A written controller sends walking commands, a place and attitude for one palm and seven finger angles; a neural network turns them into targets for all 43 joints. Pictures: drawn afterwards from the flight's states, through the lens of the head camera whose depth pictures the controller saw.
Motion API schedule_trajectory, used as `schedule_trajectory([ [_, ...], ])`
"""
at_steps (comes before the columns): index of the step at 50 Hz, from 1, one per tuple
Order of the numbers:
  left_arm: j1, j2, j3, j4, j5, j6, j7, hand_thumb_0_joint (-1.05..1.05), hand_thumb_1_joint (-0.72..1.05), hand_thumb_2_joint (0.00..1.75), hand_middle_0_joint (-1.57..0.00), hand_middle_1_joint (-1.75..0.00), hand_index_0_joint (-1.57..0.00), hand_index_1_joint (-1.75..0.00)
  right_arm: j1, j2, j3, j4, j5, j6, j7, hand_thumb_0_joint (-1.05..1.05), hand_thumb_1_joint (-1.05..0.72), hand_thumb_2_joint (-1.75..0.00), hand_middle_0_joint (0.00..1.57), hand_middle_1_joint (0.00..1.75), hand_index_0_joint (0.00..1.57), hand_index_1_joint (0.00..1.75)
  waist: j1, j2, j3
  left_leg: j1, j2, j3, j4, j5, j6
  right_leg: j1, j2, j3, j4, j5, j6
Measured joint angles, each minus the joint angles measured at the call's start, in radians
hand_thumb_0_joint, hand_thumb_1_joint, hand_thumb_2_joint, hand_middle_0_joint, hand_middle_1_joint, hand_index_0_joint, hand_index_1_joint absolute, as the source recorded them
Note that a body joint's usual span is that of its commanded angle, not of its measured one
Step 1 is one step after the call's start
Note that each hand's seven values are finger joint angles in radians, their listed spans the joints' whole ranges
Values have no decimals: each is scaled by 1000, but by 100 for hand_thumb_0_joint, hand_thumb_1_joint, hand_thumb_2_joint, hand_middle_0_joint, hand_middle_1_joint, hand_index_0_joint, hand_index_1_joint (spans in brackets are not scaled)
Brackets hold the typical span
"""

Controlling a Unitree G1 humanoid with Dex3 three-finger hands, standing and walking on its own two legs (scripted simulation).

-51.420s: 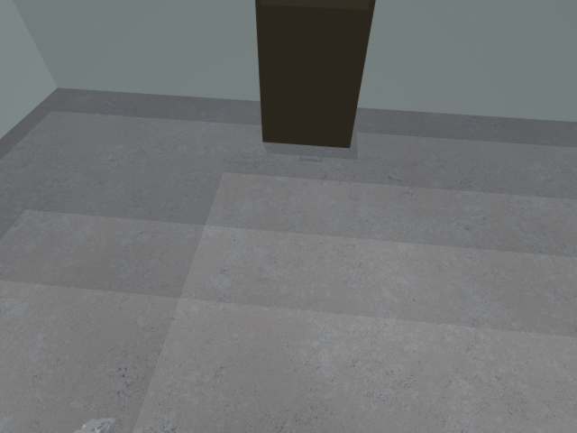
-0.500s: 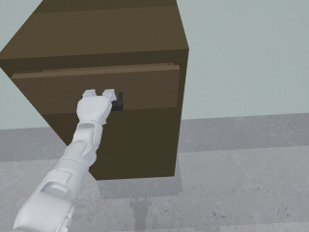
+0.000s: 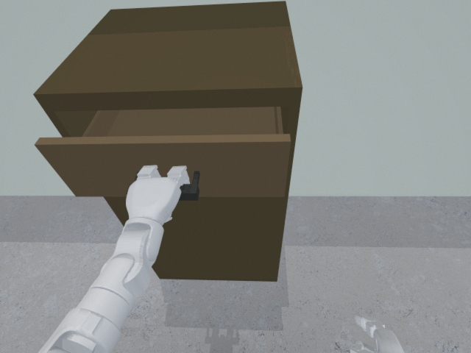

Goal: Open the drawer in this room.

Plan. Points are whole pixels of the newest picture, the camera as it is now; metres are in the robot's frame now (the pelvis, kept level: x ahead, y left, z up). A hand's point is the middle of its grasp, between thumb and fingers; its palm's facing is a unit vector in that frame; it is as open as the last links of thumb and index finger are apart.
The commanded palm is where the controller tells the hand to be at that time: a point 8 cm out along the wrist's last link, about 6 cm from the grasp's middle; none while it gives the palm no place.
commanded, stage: pull the drawer open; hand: left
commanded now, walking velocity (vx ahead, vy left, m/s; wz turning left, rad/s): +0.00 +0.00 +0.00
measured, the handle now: (165, 184) +0.40 +0.17 +0.06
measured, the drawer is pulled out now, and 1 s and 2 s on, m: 0.09 0.21 0.30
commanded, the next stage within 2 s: open the thumb to release the handle in 2.00 s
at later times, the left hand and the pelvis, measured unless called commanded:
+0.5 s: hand (159, 240) +0.30 +0.16 +0.04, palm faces +0.03 -0.13 -0.99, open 5.5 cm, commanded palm +0.26 +0.17 +0.10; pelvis -0.01 +0.00 +0.00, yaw -1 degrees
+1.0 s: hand (151, 271) +0.24 +0.16 +0.04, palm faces +0.04 -0.16 -0.99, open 5.7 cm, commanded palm +0.20 +0.17 +0.10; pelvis -0.01 -0.01 +0.00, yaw -2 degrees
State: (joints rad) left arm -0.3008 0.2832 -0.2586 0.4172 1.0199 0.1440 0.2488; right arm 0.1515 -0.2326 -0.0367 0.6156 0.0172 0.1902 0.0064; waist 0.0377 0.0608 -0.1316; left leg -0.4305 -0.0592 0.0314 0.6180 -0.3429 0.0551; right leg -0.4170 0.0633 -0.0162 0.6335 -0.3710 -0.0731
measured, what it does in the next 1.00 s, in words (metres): stands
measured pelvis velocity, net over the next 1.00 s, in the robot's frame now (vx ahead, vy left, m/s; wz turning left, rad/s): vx -0.01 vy -0.01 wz -0.03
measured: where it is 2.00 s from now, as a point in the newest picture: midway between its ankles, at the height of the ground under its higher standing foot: outside the picture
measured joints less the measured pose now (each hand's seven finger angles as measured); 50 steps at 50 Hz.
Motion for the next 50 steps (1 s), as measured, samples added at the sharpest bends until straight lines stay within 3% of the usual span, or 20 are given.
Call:
schedule_trajectory([
  [21, 220, 13, 31, -221, -6, 1, -6, 4, 73, 80, -31, -135, -42, -135, 2, -3, 4, 3, -7, -26, 9, 1, -91, -90, 20, 30, 20, 30, 4, 4, 10, 31, 7, 21, -9, 6, -6, 16, 6, 21, 10, 4, -5],
  [39, 337, 14, 8, -335, 0, 6, -6, 5, 72, 81, -31, -135, -42, -135, -51, 12, 29, -12, -11, -46, 9, 1, -91, -90, 20, 30, 20, 30, 28, 3, 23, 52, 6, 18, -1, 9, -9, 35, 5, 17, 24, 3, -8],
  [50, 502, 20, 30, -486, 6, -14, 3, 6, 72, 79, -30, -135, -42, -135, -46, 10, 33, -30, -23, -54, 35, 1, -91, -90, 20, 30, 20, 30, 34, 1, 22, 54, 12, 28, 10, -2, -13, 33, 12, 26, 36, -4, -11],
])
